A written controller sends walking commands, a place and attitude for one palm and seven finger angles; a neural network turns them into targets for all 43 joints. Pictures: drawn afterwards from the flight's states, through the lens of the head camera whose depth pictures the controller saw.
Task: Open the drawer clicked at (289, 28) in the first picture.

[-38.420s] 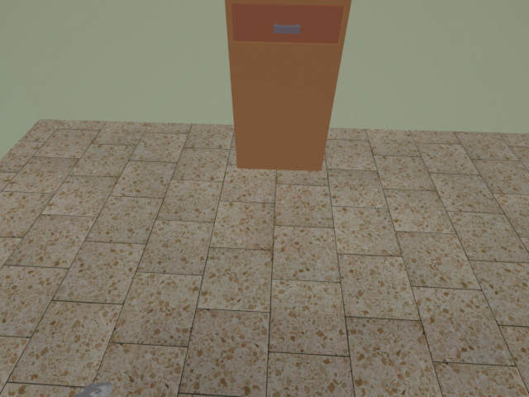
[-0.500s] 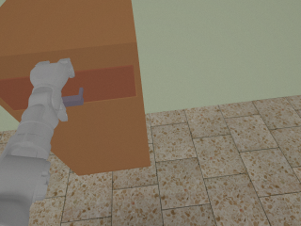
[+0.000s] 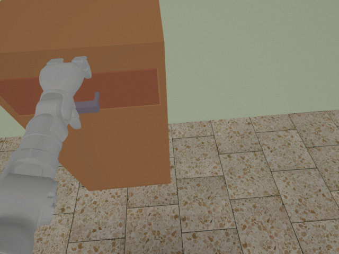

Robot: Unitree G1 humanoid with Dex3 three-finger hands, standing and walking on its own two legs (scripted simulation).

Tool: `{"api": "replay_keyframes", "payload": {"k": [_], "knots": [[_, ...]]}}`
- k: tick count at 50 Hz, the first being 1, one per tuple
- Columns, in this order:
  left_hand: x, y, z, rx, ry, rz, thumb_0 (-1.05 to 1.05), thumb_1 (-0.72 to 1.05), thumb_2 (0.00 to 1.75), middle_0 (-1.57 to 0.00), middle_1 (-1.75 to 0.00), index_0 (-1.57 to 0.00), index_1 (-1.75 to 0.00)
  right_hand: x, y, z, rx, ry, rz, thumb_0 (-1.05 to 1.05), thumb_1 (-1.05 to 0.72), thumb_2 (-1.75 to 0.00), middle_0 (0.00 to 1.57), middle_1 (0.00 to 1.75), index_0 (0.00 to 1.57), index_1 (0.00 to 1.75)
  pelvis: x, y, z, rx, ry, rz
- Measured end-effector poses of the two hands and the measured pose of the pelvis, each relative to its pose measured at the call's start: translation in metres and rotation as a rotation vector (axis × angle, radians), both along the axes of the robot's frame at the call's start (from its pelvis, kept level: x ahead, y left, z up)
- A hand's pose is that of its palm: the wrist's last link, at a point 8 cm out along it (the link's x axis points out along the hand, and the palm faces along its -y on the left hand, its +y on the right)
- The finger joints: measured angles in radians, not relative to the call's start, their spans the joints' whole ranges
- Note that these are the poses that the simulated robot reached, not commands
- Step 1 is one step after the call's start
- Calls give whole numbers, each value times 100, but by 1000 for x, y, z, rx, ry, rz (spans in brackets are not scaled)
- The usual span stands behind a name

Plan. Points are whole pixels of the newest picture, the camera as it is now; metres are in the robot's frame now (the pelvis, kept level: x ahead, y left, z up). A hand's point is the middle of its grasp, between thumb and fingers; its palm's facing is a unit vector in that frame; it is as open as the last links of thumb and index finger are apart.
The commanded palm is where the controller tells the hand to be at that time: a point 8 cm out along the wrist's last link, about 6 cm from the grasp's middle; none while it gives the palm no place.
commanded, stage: re-aim the fingers above the handle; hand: left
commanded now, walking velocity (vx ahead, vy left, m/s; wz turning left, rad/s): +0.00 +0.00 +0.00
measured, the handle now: (80, 102) +0.52 +0.25 +0.04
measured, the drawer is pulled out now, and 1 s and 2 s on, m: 0.00 0.00 0.00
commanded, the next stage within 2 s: lower the fingers behind the handle in 0.24 s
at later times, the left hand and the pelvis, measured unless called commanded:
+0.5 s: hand (69, 103) +0.46 +0.24 +0.09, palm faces +0.03 -0.02 -1.00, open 13.8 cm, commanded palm +0.45 +0.25 +0.14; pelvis +0.00 +0.00 +0.00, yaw +1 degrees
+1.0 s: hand (76, 112) +0.47 +0.25 +0.05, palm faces -0.06 -0.01 -1.00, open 13.8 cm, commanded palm +0.46 +0.25 +0.11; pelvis +0.00 +0.00 -0.01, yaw +0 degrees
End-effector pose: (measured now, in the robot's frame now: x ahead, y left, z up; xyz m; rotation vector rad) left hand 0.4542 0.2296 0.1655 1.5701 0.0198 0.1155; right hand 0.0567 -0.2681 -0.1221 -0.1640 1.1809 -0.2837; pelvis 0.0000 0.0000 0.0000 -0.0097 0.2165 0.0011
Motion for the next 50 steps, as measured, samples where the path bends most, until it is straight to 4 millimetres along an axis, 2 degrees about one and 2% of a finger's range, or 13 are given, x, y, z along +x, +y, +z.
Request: {"api": "replay_keyframes", "payload": {"k": [7,13,16,20,25,30,36,44,50], "knots": [[-1,3,3,4,82,43,0,-49,30,-35,-122,-36,-125,-1,14,-1,40,-25,-20,1,-90,-90,21,30,20,30,0,-1,3,7,-19,-13],[-13,27,-12,9,148,68,0,-49,30,-33,-120,-33,-122,-9,6,2,11,-8,-20,1,-90,-90,21,30,20,30,0,-2,2,6,-21,-10],[-19,33,-19,12,150,37,0,-49,30,-32,-120,-33,-121,-14,-2,4,-20,24,-7,1,-90,-90,21,30,20,30,0,-2,1,2,-18,1],[-22,28,-21,1,102,-32,0,-49,30,-32,-120,-32,-121,-17,-11,7,-61,56,5,1,-90,-90,21,30,20,30,0,-1,0,-5,-12,16],[-14,15,-19,-24,32,-57,0,-49,30,-32,-120,-32,-120,-14,-14,8,-70,56,7,1,-90,-90,20,30,20,30,1,2,-2,-9,-2,20],[-5,11,-28,-15,40,4,0,-49,30,-32,-120,-32,-120,-9,-6,5,-36,33,-1,1,-90,-90,20,30,20,30,1,4,-3,-7,11,8],[-3,9,-28,3,59,38,0,-49,30,-32,-120,-33,-124,-8,7,-3,10,28,-3,1,-90,-90,20,30,20,30,3,3,-3,-2,16,1],[-5,14,-52,0,168,39,0,-49,30,-32,-120,-32,-122,-14,9,-5,9,44,-8,1,-90,-90,21,30,20,30,3,-1,-4,0,22,2],[-4,15,-60,-16,122,-19,0,-49,30,-32,-120,-33,-121,-23,-4,-5,-34,85,-12,1,-90,-90,21,30,20,30,4,-2,-9,-5,47,3]]}}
